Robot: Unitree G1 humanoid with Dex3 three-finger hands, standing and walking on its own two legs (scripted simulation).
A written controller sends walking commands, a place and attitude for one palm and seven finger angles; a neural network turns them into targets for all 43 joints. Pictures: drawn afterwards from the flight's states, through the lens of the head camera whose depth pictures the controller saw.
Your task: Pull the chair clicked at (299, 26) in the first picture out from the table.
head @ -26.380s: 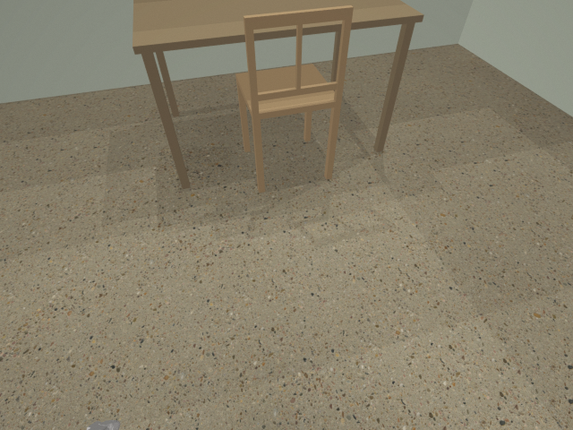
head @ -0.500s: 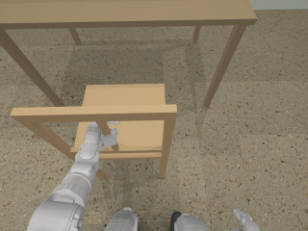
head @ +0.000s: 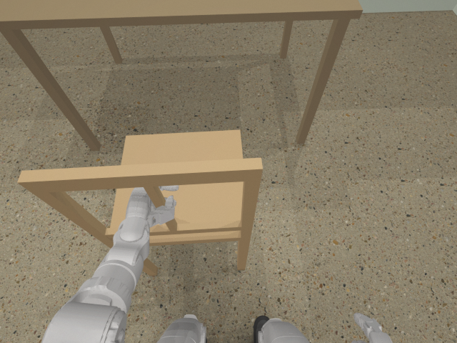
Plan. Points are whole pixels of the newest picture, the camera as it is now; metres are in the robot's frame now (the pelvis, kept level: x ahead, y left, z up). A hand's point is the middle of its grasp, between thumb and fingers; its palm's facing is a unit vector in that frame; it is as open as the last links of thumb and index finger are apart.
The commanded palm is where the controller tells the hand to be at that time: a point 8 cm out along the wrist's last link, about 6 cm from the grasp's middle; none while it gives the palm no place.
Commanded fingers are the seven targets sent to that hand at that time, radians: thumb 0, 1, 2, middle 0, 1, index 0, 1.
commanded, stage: step backward, pulling the chair out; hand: left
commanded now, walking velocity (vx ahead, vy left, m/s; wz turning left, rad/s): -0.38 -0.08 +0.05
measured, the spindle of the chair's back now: (163, 208) +0.38 +0.15 -0.10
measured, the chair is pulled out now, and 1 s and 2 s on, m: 0.51 0.78 0.78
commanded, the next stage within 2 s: stop walking, hand still on the chair in 0.30 s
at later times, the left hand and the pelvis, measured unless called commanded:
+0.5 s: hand (162, 288) +0.21 +0.12 -0.06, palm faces +0.02 -0.98 -0.18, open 5.0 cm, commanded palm +0.19 +0.17 -0.04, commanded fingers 0.00 0.90 0.90 -0.50 -1.45 -0.50 -1.45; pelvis -0.13 -0.01 +0.00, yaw +0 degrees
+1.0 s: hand out of the picture +0.10 +0.12 -0.06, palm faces +0.01 -0.99 -0.16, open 5.1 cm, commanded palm +0.08 +0.17 -0.04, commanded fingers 0.00 0.90 0.90 -0.50 -1.45 -0.50 -1.45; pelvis -0.15 -0.01 +0.01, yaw +0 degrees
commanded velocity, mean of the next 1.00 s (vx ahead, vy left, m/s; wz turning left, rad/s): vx -0.03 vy -0.02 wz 0.02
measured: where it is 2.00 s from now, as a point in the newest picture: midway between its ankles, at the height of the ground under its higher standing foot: outside the picture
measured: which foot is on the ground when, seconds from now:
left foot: up 0.00-0.06, down 0.08-0.36, up 0.38-0.52, down 0.54-1.00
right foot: down 0.00-0.10, up 0.12-0.28, down 0.30-1.00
